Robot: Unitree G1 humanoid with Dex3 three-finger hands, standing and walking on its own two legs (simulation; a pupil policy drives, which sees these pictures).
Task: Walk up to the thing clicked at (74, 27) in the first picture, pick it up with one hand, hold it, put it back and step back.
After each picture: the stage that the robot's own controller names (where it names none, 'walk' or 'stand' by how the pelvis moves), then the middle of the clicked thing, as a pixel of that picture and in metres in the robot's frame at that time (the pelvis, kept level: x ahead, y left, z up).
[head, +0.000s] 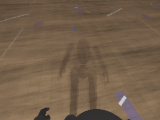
stand; (74, 28) +2.31 +0.44 -0.72
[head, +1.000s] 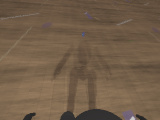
walk; (83, 34) +2.19 +0.12 -0.70
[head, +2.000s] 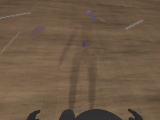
walk; (83, 44) +1.50 +0.09 -0.71
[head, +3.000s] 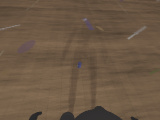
walk; (79, 65) +0.95 +0.11 -0.71
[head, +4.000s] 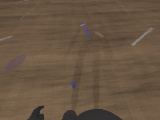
walk; (73, 85) +0.56 +0.20 -0.69
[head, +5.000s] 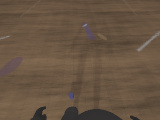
stand; (71, 96) +0.37 +0.21 -0.69
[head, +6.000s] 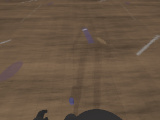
stand; (71, 101) +0.34 +0.19 -0.72
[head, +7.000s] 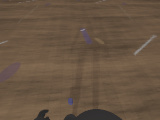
stand; (70, 101) +0.34 +0.20 -0.73
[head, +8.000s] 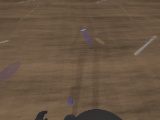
stand; (70, 101) +0.34 +0.20 -0.73
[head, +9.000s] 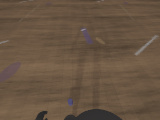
stand; (70, 102) +0.33 +0.20 -0.73
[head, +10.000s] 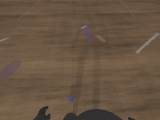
go down; (71, 99) +0.34 +0.20 -0.72
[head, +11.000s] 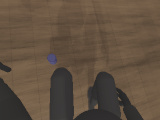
go down; (52, 59) +0.41 +0.27 -0.29
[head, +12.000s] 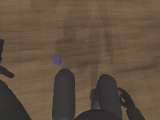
close in; (57, 61) +0.40 +0.27 -0.30
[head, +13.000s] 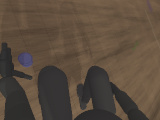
close in; (26, 60) +0.36 +0.31 -0.21
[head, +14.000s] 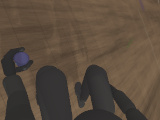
close; (22, 60) +0.36 +0.31 -0.21
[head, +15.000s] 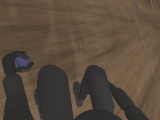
lift; (22, 61) +0.35 +0.30 -0.22
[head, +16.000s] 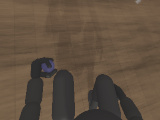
lift; (48, 67) +0.31 +0.28 -0.08
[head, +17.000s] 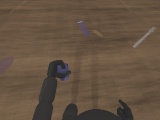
hold; (63, 72) +0.34 +0.17 +0.04
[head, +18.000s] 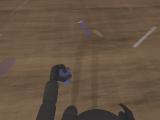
hold; (65, 76) +0.32 +0.17 -0.01
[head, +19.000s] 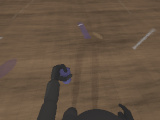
crouch; (65, 75) +0.33 +0.17 +0.00
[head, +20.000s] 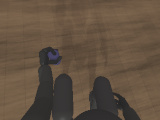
crouch; (54, 57) +0.42 +0.23 -0.11
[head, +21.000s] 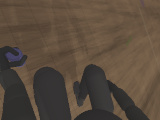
lower; (16, 58) +0.38 +0.32 -0.22
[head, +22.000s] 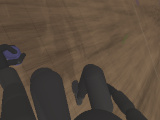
lower; (14, 56) +0.39 +0.32 -0.22
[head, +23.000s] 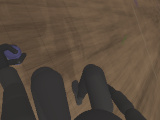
lower; (15, 56) +0.39 +0.32 -0.22
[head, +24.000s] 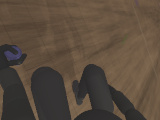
lower; (15, 56) +0.38 +0.32 -0.22
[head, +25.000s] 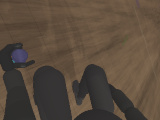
open; (19, 58) +0.37 +0.31 -0.22
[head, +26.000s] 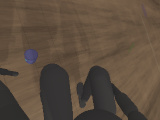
stand; (31, 57) +0.38 +0.30 -0.22
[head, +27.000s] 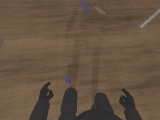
stand; (67, 80) +0.39 +0.21 -0.54
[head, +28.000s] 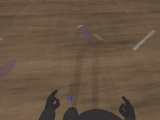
stand; (69, 98) +0.36 +0.20 -0.66
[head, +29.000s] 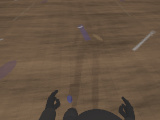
stand; (69, 99) +0.36 +0.21 -0.67
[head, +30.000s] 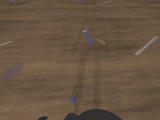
stand; (73, 99) +0.38 +0.19 -0.72
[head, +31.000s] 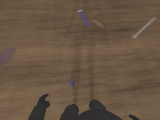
walk; (72, 83) +0.44 +0.16 -0.70
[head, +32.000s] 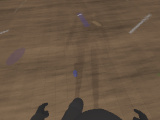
walk; (75, 73) +0.66 +0.23 -0.70
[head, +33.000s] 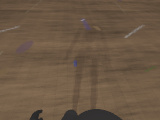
stand; (75, 63) +0.99 +0.22 -0.70
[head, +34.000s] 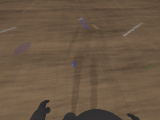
stand; (74, 64) +0.96 +0.24 -0.72
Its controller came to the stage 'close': yes
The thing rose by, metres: 0.70
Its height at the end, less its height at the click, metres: +0.00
